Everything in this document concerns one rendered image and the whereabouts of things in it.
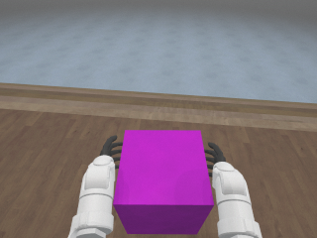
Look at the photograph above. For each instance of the robot left hand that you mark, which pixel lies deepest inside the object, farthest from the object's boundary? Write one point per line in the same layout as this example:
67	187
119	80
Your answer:
108	146

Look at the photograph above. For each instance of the left robot forearm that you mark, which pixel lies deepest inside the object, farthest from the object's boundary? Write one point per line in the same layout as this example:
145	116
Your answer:
94	217

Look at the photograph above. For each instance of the robot right hand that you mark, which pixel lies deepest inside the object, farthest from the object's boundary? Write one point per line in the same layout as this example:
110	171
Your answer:
217	154

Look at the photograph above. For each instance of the right robot forearm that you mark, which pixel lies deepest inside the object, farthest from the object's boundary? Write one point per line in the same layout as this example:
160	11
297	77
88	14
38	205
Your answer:
236	218

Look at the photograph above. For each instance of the carton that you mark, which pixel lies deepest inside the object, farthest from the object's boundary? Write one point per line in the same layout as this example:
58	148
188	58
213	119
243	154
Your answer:
163	184

